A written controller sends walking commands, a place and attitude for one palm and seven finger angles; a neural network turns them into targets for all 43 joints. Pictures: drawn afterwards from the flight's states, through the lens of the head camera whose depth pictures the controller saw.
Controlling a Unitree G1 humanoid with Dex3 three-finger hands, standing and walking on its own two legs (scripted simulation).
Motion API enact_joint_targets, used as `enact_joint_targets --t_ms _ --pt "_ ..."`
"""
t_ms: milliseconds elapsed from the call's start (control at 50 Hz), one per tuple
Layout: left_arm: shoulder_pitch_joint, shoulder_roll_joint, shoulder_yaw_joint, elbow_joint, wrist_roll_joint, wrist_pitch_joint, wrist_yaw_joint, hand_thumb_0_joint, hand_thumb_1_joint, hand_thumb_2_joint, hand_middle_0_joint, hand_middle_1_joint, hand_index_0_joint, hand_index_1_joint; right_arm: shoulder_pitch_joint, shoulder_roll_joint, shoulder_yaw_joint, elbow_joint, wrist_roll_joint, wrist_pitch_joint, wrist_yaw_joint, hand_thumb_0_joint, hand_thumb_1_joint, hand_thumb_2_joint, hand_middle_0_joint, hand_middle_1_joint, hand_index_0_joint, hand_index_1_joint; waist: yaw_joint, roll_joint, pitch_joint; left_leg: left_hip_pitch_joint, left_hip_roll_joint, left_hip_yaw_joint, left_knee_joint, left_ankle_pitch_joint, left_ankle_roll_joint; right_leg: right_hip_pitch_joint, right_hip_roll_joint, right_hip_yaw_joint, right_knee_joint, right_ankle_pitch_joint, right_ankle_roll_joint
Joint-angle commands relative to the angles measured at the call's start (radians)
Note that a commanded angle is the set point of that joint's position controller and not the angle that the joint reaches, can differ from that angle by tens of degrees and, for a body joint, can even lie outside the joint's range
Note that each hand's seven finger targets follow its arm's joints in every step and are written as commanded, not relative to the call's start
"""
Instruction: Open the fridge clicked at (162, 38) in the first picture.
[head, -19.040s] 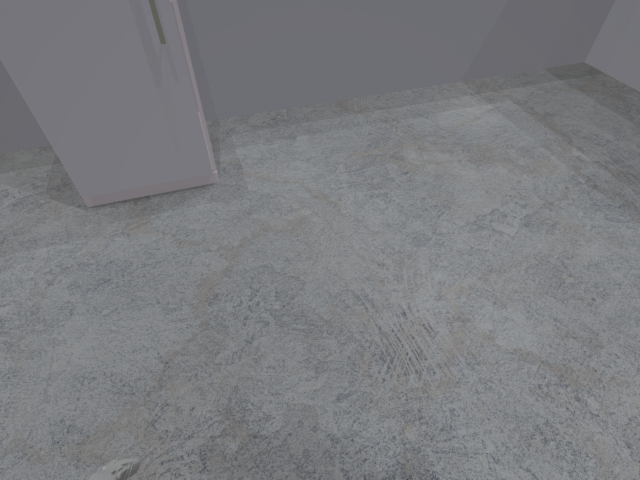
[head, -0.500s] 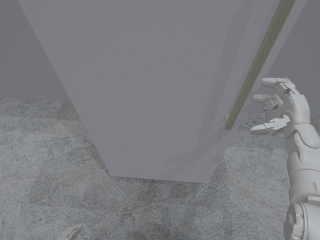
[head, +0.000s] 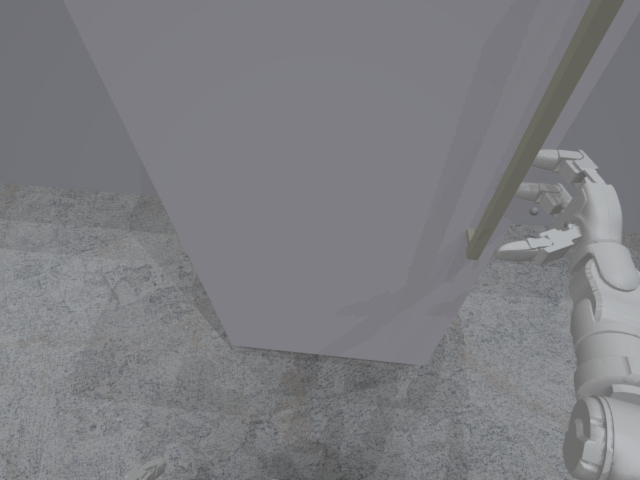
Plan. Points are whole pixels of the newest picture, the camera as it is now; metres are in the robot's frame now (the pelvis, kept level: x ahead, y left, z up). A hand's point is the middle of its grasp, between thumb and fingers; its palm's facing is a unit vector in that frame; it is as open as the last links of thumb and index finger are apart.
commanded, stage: feel for the door with the fingertips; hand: right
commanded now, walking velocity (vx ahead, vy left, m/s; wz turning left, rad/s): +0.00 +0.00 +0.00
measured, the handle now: (535, 119) +0.49 -0.16 +0.21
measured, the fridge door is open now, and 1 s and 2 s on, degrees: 0 0 0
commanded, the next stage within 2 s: slide the fingers in behind the handle in 0.20 s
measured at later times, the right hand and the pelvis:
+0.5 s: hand (541, 211) +0.45 -0.20 +0.11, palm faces -0.03 +1.00 +0.02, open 13.7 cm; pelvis +0.00 -0.01 +0.00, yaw -1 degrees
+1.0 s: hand (511, 212) +0.44 -0.17 +0.11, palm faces -0.04 +1.00 -0.01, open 14.0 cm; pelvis +0.00 -0.01 +0.00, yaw +0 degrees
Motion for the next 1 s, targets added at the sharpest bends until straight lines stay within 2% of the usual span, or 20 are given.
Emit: enact_joint_targets --t_ms 0,40,60,120,160,180,240,280,340,360,400,500,560,620,640,660,740,840,900,980 --pt "0.045 0.156 0.064 -0.087 -0.001 -0.027 0.018 0.0 0.9 0.9 -0.2 -0.3 -0.2 -0.3 -0.459 -0.248 -0.045 -0.192 0.041 -0.087 0.029 0.0 0.5 -0.3 0.3 1.2 0.3 1.2 -0.003 -0.014 -0.333 0.106 -0.018 -0.041 -0.087 0.365 -0.006 0.21 0.035 0.044 -0.06 0.251 -0.027" --pt "0.05 0.156 0.065 -0.083 -0.002 -0.026 0.018 0.0 0.9 0.9 -0.2 -0.3 -0.2 -0.3 -0.477 -0.224 -0.019 -0.172 0.048 -0.083 0.043 0.0 0.5 -0.3 0.3 1.2 0.3 1.2 0.01 0.001 -0.312 0.099 -0.018 -0.04 -0.092 0.352 -0.006 0.198 0.036 0.043 -0.056 0.24 -0.032" --pt "0.053 0.161 0.064 -0.08 -0.002 -0.026 0.02 0.0 0.9 0.9 -0.2 -0.3 -0.2 -0.3 -0.477 -0.251 -0.039 -0.152 0.043 -0.079 0.049 0.0 0.5 -0.3 0.3 1.2 0.3 1.2 0.003 -0.023 -0.319 0.091 -0.016 -0.044 -0.091 0.348 -0.007 0.196 0.037 0.042 -0.056 0.234 -0.03" --pt "0.065 0.162 0.064 -0.063 0.001 -0.025 0.023 0.0 0.9 0.9 -0.2 -0.3 -0.2 -0.3 -0.541 -0.248 -0.021 -0.127 0.033 -0.079 0.051 0.0 0.5 -0.3 0.3 1.2 0.3 1.2 0.023 -0.025 -0.293 0.035 -0.018 -0.035 -0.092 0.297 -0.007 0.199 0.033 0.056 -0.053 0.213 -0.031" --pt "0.07 0.166 0.066 -0.063 0.002 -0.024 0.022 0.0 0.9 0.9 -0.2 -0.3 -0.2 -0.3 -0.57 -0.273 -0.037 -0.158 0.032 -0.095 0.048 0.0 0.5 -0.3 0.3 1.2 0.3 1.2 0.018 -0.052 -0.348 0.048 -0.018 -0.038 -0.081 0.317 -0.005 0.222 0.034 0.06 -0.047 0.244 -0.029" --pt "0.067 0.16 0.066 -0.062 0.003 -0.025 0.02 0.0 0.9 0.9 -0.2 -0.3 -0.2 -0.3 -0.561 -0.245 -0.016 -0.144 0.03 -0.098 0.048 0.0 0.5 -0.3 0.3 1.2 0.3 1.2 0.021 -0.076 -0.349 0.03 -0.02 -0.034 -0.078 0.315 -0.003 0.243 0.033 0.06 -0.042 0.253 -0.026" --pt "0.08 0.164 0.067 -0.053 0.007 -0.025 0.02 0.0 0.9 0.9 -0.2 -0.3 -0.2 -0.3 -0.594 -0.249 -0.021 -0.138 0.035 -0.109 0.042 0.0 0.5 -0.3 0.3 1.2 0.3 1.2 0.031 -0.038 -0.351 0.021 -0.023 -0.025 -0.072 0.304 -0.003 0.235 0.03 0.07 -0.036 0.259 -0.028" --pt "0.077 0.163 0.067 -0.051 0.006 -0.028 0.018 0.0 0.9 0.9 -0.2 -0.3 -0.2 -0.3 -0.604 -0.23 -0.006 -0.128 0.029 -0.107 0.041 0.0 0.5 -0.3 0.3 1.2 0.3 1.2 0.033 -0.062 -0.365 -0.003 -0.025 -0.023 -0.07 0.291 -0.004 0.257 0.028 0.074 -0.034 0.255 -0.024" --pt "0.084 0.168 0.068 -0.051 0.008 -0.028 0.016 0.0 0.9 0.9 -0.2 -0.3 -0.2 -0.3 -0.587 -0.237 -0.017 -0.114 0.032 -0.107 0.035 0.0 0.5 -0.3 0.3 1.2 0.3 1.2 0.027 -0.052 -0.353 -0.011 -0.027 -0.012 -0.066 0.273 0.001 0.25 0.026 0.082 -0.037 0.258 -0.022" --pt "0.079 0.169 0.068 -0.056 0.007 -0.029 0.015 0.0 0.9 0.9 -0.2 -0.3 -0.2 -0.3 -0.59 -0.251 -0.03 -0.136 0.028 -0.112 0.034 0.0 0.5 -0.3 0.3 1.2 0.3 1.2 0.015 -0.09 -0.378 -0.016 -0.027 -0.016 -0.061 0.279 0.002 0.272 0.025 0.084 -0.04 0.268 -0.017" --pt "0.076 0.164 0.07 -0.061 0.01 -0.033 0.01 0.0 0.9 0.9 -0.2 -0.3 -0.2 -0.3 -0.567 -0.198 0.0 -0.157 0.032 -0.111 0.03 0.0 0.5 -0.3 0.3 1.2 0.3 1.2 0.013 -0.105 -0.39 -0.04 -0.029 -0.005 -0.058 0.27 0.005 0.311 0.021 0.091 -0.041 0.286 -0.011" --pt "0.073 0.172 0.068 -0.065 0.008 -0.03 0.01 0.0 0.9 0.9 -0.2 -0.3 -0.2 -0.3 -0.559 -0.226 -0.02 -0.129 0.03 -0.101 0.018 0.0 0.5 -0.3 0.3 1.2 0.3 1.2 0.017 -0.024 -0.329 -0.035 -0.03 -0.005 -0.065 0.231 0.001 0.244 0.019 0.089 -0.053 0.219 -0.016" --pt "0.064 0.162 0.067 -0.076 0.008 -0.036 0.007 0.0 0.9 0.9 -0.2 -0.3 -0.2 -0.3 -0.55 -0.189 0.009 -0.188 0.02 -0.11 0.009 0.0 0.5 -0.3 0.3 1.2 0.3 1.2 0.008 -0.103 -0.362 -0.044 -0.03 -0.004 -0.055 0.245 0.007 0.296 0.019 0.093 -0.052 0.261 -0.01" --pt "0.062 0.159 0.07 -0.077 0.01 -0.037 0.0 0.0 0.9 0.9 -0.2 -0.3 -0.2 -0.3 -0.511 -0.145 0.037 -0.196 0.02 -0.098 -0.003 0.0 0.5 -0.3 0.3 1.2 0.3 1.2 0.005 -0.094 -0.345 -0.07 -0.033 0.008 -0.054 0.223 0.008 0.313 0.011 0.104 -0.054 0.267 -0.003" --pt "0.065 0.157 0.072 -0.083 0.01 -0.039 -0.001 0.0 0.9 0.9 -0.2 -0.3 -0.2 -0.3 -0.497 -0.121 0.048 -0.215 0.03 -0.097 -0.006 0.0 0.5 -0.3 0.3 1.2 0.3 1.2 0.009 -0.054 -0.354 -0.048 -0.034 0.011 -0.054 0.238 0.008 0.311 0.013 0.101 -0.049 0.282 -0.008" --pt "0.063 0.163 0.074 -0.082 0.009 -0.04 -0.001 0.0 0.9 0.9 -0.2 -0.3 -0.2 -0.3 -0.486 -0.153 0.016 -0.221 0.029 -0.095 -0.01 0.0 0.5 -0.3 0.3 1.2 0.3 1.2 -0.004 -0.063 -0.373 -0.04 -0.034 0.005 -0.053 0.253 0.008 0.316 0.012 0.1 -0.053 0.289 -0.005" --pt "0.059 0.158 0.072 -0.08 0.008 -0.04 -0.001 0.0 0.9 0.9 -0.2 -0.3 -0.2 -0.3 -0.487 -0.129 0.036 -0.219 0.027 -0.078 -0.038 0.0 0.5 -0.3 0.3 1.2 0.3 1.2 0.004 -0.017 -0.313 -0.039 -0.034 0.011 -0.06 0.23 0.006 0.278 0.012 0.099 -0.059 0.258 -0.008" --pt "0.056 0.151 0.072 -0.084 0.014 -0.043 -0.008 0.0 0.9 0.9 -0.2 -0.3 -0.2 -0.3 -0.477 -0.139 0.024 -0.271 0.001 -0.092 -0.082 0.0 0.5 -0.3 0.3 1.2 0.3 1.2 -0.01 -0.055 -0.346 -0.019 -0.032 0.007 -0.051 0.256 0.009 0.299 0.016 0.095 -0.056 0.29 -0.005" --pt "0.046 0.147 0.073 -0.085 0.011 -0.046 -0.013 0.0 0.9 0.9 -0.2 -0.3 -0.2 -0.3 -0.476 -0.096 0.056 -0.287 -0.003 -0.095 -0.089 0.0 0.5 -0.3 0.3 1.2 0.3 1.2 -0.007 -0.077 -0.351 -0.035 -0.033 0.005 -0.052 0.258 0.008 0.321 0.014 0.096 -0.058 0.292 0.001" --pt "0.045 0.149 0.072 -0.077 0.01 -0.041 -0.009 0.0 0.9 0.9 -0.2 -0.3 -0.2 -0.3 -0.48 -0.097 0.056 -0.223 -0.002 -0.073 -0.093 0.0 0.5 -0.3 0.3 1.2 0.3 1.2 0.004 0.003 -0.301 -0.001 -0.032 -0.001 -0.068 0.26 0.001 0.252 0.022 0.079 -0.065 0.234 -0.01"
